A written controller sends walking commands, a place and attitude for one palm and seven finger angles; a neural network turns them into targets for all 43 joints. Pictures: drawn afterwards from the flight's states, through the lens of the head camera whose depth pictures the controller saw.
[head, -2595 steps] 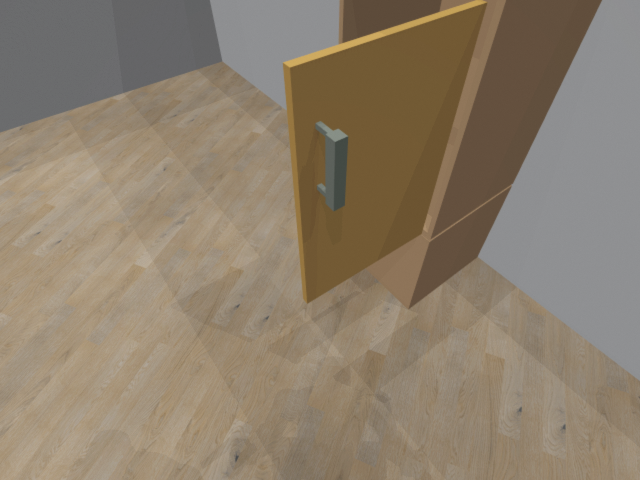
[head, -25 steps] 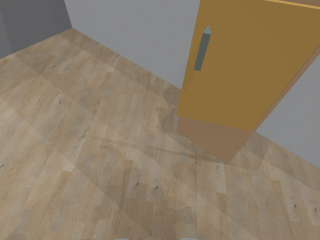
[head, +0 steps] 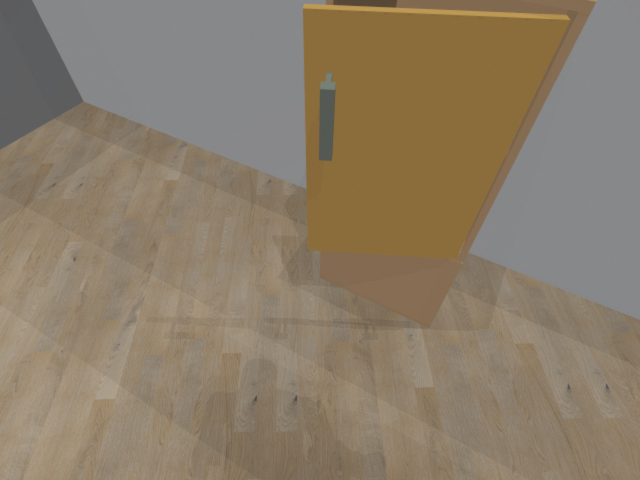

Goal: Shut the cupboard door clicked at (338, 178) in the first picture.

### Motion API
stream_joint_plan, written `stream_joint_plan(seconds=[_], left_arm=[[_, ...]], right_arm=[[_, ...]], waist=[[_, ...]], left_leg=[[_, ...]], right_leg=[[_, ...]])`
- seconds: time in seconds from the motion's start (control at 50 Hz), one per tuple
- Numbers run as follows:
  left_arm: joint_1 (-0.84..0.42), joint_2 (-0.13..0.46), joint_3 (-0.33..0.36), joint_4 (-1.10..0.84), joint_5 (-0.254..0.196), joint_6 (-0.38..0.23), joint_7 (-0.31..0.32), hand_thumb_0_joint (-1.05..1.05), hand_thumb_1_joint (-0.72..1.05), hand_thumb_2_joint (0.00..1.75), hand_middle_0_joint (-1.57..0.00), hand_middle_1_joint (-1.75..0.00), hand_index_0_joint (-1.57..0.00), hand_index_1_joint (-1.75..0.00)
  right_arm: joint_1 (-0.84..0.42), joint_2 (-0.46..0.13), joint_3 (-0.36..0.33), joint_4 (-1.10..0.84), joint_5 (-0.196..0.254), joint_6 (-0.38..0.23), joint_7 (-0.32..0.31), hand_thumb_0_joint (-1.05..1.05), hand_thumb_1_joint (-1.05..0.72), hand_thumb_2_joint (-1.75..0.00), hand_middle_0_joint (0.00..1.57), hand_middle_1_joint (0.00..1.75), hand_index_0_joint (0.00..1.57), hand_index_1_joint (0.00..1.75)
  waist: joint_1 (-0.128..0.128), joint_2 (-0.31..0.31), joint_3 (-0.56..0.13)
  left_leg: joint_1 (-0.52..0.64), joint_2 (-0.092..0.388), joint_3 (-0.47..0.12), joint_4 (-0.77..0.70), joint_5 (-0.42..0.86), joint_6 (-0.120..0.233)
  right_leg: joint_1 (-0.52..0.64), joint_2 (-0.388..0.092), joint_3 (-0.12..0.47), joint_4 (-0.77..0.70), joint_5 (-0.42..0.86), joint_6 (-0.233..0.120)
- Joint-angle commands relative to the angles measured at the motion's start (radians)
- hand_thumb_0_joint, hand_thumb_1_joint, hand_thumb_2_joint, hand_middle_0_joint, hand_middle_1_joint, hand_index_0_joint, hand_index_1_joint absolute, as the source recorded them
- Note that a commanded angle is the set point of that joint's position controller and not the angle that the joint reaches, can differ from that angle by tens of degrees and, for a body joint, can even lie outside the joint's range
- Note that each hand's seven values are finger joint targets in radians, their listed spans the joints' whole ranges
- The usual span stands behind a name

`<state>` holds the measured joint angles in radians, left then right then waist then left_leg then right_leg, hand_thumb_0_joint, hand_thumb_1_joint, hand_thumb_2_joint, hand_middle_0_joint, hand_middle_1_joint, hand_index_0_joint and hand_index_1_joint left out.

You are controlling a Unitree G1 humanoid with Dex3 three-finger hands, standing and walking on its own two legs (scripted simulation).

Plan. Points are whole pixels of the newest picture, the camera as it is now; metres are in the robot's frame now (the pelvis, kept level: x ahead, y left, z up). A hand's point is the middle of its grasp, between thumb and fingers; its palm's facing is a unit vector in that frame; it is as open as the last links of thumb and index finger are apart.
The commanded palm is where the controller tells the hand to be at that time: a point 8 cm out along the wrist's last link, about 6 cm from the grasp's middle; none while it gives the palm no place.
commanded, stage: take the last steps up to it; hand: left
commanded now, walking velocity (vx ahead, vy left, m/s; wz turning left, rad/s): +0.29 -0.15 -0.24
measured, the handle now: (327, 117) +0.68 +0.02 +0.08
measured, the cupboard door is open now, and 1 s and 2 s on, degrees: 25 25 25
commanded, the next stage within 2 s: come to a stop and stand still in 0.50 s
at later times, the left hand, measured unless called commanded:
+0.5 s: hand (269, 398) +0.27 +0.09 -0.17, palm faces -0.16 -0.96 -0.22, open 7.4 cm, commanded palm none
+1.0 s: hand (287, 401) +0.26 +0.07 -0.18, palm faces -0.05 -0.97 -0.25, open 7.3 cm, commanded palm none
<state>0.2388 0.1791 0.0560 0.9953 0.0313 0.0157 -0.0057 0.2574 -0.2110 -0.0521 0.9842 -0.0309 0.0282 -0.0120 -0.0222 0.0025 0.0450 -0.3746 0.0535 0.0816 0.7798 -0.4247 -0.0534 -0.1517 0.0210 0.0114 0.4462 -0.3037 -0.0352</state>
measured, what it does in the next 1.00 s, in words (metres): walks ahead: left foot, then right foot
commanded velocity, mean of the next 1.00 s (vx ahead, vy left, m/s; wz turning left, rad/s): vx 0.02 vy -0.04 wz -0.04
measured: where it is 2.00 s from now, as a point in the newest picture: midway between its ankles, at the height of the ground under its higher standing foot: outside the picture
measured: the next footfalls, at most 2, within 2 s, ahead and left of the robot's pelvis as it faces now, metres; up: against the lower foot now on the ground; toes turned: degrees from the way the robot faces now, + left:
left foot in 0.06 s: +0.07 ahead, +0.12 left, +0.00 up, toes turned +4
right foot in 0.44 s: +0.24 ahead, -0.19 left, +0.00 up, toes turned -8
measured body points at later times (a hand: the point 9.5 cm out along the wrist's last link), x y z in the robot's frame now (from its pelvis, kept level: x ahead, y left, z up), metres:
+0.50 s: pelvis +0.14 -0.08 -0.02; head +0.18 -0.10 +0.43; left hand +0.28 +0.14 -0.16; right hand +0.02 -0.31 -0.17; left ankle +0.03 +0.09 -0.70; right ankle +0.18 -0.20 -0.74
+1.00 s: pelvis +0.23 -0.12 -0.01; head +0.28 -0.13 +0.44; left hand +0.27 +0.12 -0.16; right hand +0.31 -0.36 -0.16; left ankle +0.24 -0.01 -0.73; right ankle +0.18 -0.21 -0.74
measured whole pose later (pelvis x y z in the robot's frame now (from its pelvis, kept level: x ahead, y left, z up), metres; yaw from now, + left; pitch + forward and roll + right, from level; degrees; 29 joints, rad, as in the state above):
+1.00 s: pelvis +0.23 -0.12 -0.01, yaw -6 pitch +1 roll +1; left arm 0.24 0.17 0.04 1.04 0.03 0.01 0.04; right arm 0.10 -0.17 -0.04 0.97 -0.01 0.04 -0.04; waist 0.03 0.01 0.08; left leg -0.29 0.02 0.09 0.58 -0.28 0.00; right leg -0.19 0.00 -0.08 0.52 -0.35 -0.04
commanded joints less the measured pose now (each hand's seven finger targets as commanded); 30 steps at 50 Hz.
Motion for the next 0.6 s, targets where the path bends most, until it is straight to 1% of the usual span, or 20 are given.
stream_joint_plan(seconds=[0.0,0.02,0.04,0.06,0.08,0.12,0.16,0.2,0.26,0.32,0.36,0.38,0.4,0.42,0.44,0.46,0.48,0.5,0.52,0.58], left_arm=[[-0.052,0.161,0.039,-0.064,-0.013,-0.011,-0.005,0.00,0.90,0.90,-0.20,-0.30,-0.20,-0.30],[-0.035,0.093,0.026,-0.080,-0.018,-0.009,-0.013,0.00,0.90,0.90,-0.20,-0.30,-0.20,-0.30],[-0.056,0.070,0.018,-0.119,-0.015,-0.012,-0.021,0.00,0.90,0.90,-0.20,-0.30,-0.20,-0.30],[-0.129,0.117,0.028,-0.136,0.004,-0.011,-0.028,0.00,0.90,0.90,-0.20,-0.30,-0.20,-0.30],[-0.136,0.123,0.029,-0.132,0.008,-0.013,-0.032,0.00,0.90,0.90,-0.20,-0.30,-0.20,-0.30],[-0.110,0.113,0.037,-0.102,0.009,-0.006,-0.047,0.00,0.90,0.90,-0.20,-0.30,-0.20,-0.30],[-0.077,0.084,0.030,-0.081,0.004,0.006,-0.053,0.00,0.90,0.90,-0.20,-0.30,-0.20,-0.30],[-0.087,0.069,0.021,-0.077,0.000,0.009,-0.055,0.00,0.90,0.90,-0.20,-0.30,-0.20,-0.30],[-0.129,0.056,0.010,-0.084,-0.003,0.003,-0.053,0.00,0.90,0.90,-0.20,-0.30,-0.20,-0.30],[-0.143,0.065,0.011,-0.082,-0.004,-0.009,-0.051,0.00,0.90,0.90,-0.20,-0.30,-0.20,-0.30],[-0.057,0.085,0.019,-0.048,-0.005,-0.020,-0.046,0.00,0.90,0.90,-0.20,-0.30,-0.20,-0.30],[0.037,0.125,0.027,-0.011,-0.003,-0.030,-0.039,0.00,0.90,0.90,-0.20,-0.30,-0.20,-0.30],[0.183,0.188,0.046,0.033,0.000,-0.044,-0.028,0.00,0.90,0.90,-0.20,-0.30,-0.20,-0.30],[0.286,0.283,0.064,0.069,-0.003,-0.053,-0.012,0.00,0.90,0.90,-0.20,-0.30,-0.20,-0.30],[0.251,0.285,0.058,0.067,-0.014,-0.050,0.001,0.00,0.90,0.90,-0.20,-0.30,-0.20,-0.30],[0.154,0.243,0.048,0.048,-0.010,-0.045,0.009,0.00,0.90,0.90,-0.20,-0.30,-0.20,-0.30],[0.068,0.189,0.037,0.027,-0.014,-0.039,0.020,0.00,0.90,0.90,-0.20,-0.30,-0.20,-0.30],[-0.002,0.145,0.023,0.005,-0.008,-0.040,0.024,0.00,0.90,0.90,-0.20,-0.30,-0.20,-0.30],[-0.031,0.121,0.015,0.000,-0.004,-0.048,0.025,0.00,0.90,0.90,-0.20,-0.30,-0.20,-0.30],[-0.024,0.106,0.003,0.024,-0.003,-0.059,0.026,0.00,0.90,0.90,-0.20,-0.30,-0.20,-0.30]], right_arm=[[0.154,-0.091,-0.017,-0.015,0.000,-0.056,-0.012,0.00,-0.90,-0.90,0.20,0.30,0.20,0.30],[0.232,-0.172,-0.034,0.009,-0.013,-0.065,-0.021,0.00,-0.90,-0.90,0.20,0.30,0.20,0.30],[0.326,-0.261,-0.051,0.017,-0.026,-0.069,-0.032,0.00,-0.90,-0.90,0.20,0.30,0.20,0.30],[0.312,-0.261,-0.048,0.014,-0.020,-0.069,-0.036,0.00,-0.90,-0.90,0.20,0.30,0.20,0.30],[0.263,-0.231,-0.038,0.000,-0.015,-0.072,-0.036,0.00,-0.90,-0.90,0.20,0.30,0.20,0.30],[0.161,-0.164,-0.017,-0.025,-0.011,-0.079,-0.036,0.00,-0.90,-0.90,0.20,0.30,0.20,0.30],[0.158,-0.146,-0.013,-0.016,-0.008,-0.087,-0.037,0.00,-0.90,-0.90,0.20,0.30,0.20,0.30],[0.173,-0.150,-0.017,0.001,-0.006,-0.089,-0.034,0.00,-0.90,-0.90,0.20,0.30,0.20,0.30],[0.186,-0.147,-0.023,0.020,-0.007,-0.082,-0.023,0.00,-0.90,-0.90,0.20,0.30,0.20,0.30],[0.185,-0.162,-0.033,0.029,-0.008,-0.074,-0.017,0.00,-0.90,-0.90,0.20,0.30,0.20,0.30],[0.151,-0.174,-0.038,0.032,-0.004,-0.065,-0.014,0.00,-0.90,-0.90,0.20,0.30,0.20,0.30],[0.152,-0.156,-0.034,0.036,0.000,-0.061,-0.008,0.00,-0.90,-0.90,0.20,0.30,0.20,0.30],[0.142,-0.114,-0.025,0.033,0.011,-0.064,0.002,0.00,-0.90,-0.90,0.20,0.30,0.20,0.30],[0.119,-0.025,-0.004,-0.006,0.025,-0.065,0.003,0.00,-0.90,-0.90,0.20,0.30,0.20,0.30],[0.082,-0.058,-0.010,-0.019,0.027,-0.056,-0.002,0.00,-0.90,-0.90,0.20,0.30,0.20,0.30],[0.064,-0.054,-0.015,-0.013,0.025,-0.057,-0.005,0.00,-0.90,-0.90,0.20,0.30,0.20,0.30],[0.061,-0.064,-0.018,-0.002,0.018,-0.054,-0.005,0.00,-0.90,-0.90,0.20,0.30,0.20,0.30],[0.063,-0.044,-0.013,0.012,0.009,-0.050,-0.001,0.00,-0.90,-0.90,0.20,0.30,0.20,0.30],[0.088,-0.020,-0.005,0.024,0.005,-0.044,0.000,0.00,-0.90,-0.90,0.20,0.30,0.20,0.30],[0.121,0.029,0.010,0.041,0.005,-0.040,0.004,0.00,-0.90,-0.90,0.20,0.30,0.20,0.30]], waist=[[-0.069,-0.065,-0.008],[-0.094,0.175,-0.017],[-0.124,0.320,-0.034],[-0.121,0.188,0.006],[-0.087,0.169,0.024],[-0.033,0.138,0.085],[-0.013,0.135,0.061],[-0.012,0.136,0.049],[-0.025,0.177,0.053],[-0.028,0.181,0.042],[0.018,0.164,0.003],[0.060,0.068,-0.023],[0.131,-0.074,-0.105],[0.157,-0.345,-0.158],[0.144,-0.303,-0.157],[0.105,-0.296,-0.111],[0.066,-0.209,-0.075],[0.029,-0.143,-0.048],[0.000,-0.135,-0.042],[-0.020,-0.117,-0.062]], left_leg=[[0.316,-0.003,0.014,-0.325,0.135,0.018],[0.440,0.183,-0.259,-0.456,-0.039,0.078],[0.478,0.441,-0.609,-0.587,-0.164,0.192],[0.392,0.473,-0.624,-0.622,-0.151,0.230],[0.336,0.446,-0.575,-0.614,-0.109,0.224],[0.226,0.361,-0.359,-0.625,0.020,0.181],[0.239,0.302,-0.198,-0.608,0.176,0.165],[0.254,0.283,-0.109,-0.596,0.267,0.165],[0.243,0.262,-0.028,-0.572,0.311,0.160],[0.241,0.270,-0.013,-0.518,0.358,0.155],[0.188,0.257,0.011,-0.423,0.366,0.125],[0.119,0.199,0.049,-0.285,0.390,0.097],[-0.035,0.125,0.119,-0.052,0.279,0.064],[-0.222,-0.020,0.114,0.258,-0.221,0.041],[-0.247,0.009,-0.015,0.410,-0.239,0.061],[-0.272,0.030,-0.051,0.490,-0.157,0.064],[-0.240,0.075,-0.080,0.455,-0.096,0.066],[-0.181,0.086,-0.074,0.395,-0.055,0.060],[-0.125,0.081,-0.057,0.324,-0.034,0.052],[-0.002,0.048,-0.014,0.070,0.003,0.038]], right_leg=[[-0.247,-0.124,0.162,-0.037,-0.153,-0.108],[-0.413,-0.021,0.086,0.188,-0.188,-0.052],[-0.550,0.043,-0.035,0.469,-0.301,-0.005],[-0.573,-0.030,0.053,0.616,-0.252,-0.010],[-0.579,-0.063,0.056,0.701,-0.175,-0.002],[-0.530,-0.101,0.051,0.711,-0.042,0.023],[-0.487,-0.098,0.023,0.641,0.025,0.039],[-0.459,-0.103,-0.007,0.541,0.055,0.048],[-0.389,-0.097,-0.064,0.345,0.082,0.051],[-0.288,-0.070,-0.106,0.215,0.081,0.036],[-0.104,-0.039,-0.136,0.111,0.117,0.020],[0.057,-0.010,-0.141,0.047,0.120,0.005],[0.271,-0.135,0.006,-0.020,0.046,-0.042],[0.364,-0.379,0.359,-0.149,0.079,-0.145],[0.266,-0.412,0.419,-0.218,0.030,-0.197],[0.193,-0.392,0.409,-0.234,-0.022,-0.211],[0.115,-0.371,0.303,-0.223,-0.046,-0.209],[0.017,-0.329,0.192,-0.210,0.036,-0.186],[-0.037,-0.306,0.117,-0.204,0.140,-0.172],[-0.067,-0.269,0.050,-0.178,0.296,-0.168]])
